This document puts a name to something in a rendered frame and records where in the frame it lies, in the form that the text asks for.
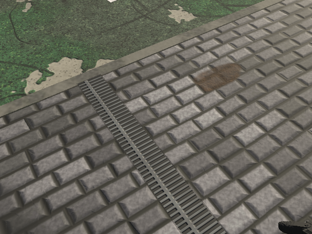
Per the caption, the right robot hand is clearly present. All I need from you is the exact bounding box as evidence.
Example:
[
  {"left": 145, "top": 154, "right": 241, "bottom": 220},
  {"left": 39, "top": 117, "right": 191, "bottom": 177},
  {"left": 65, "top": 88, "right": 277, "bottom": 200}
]
[{"left": 278, "top": 221, "right": 312, "bottom": 234}]

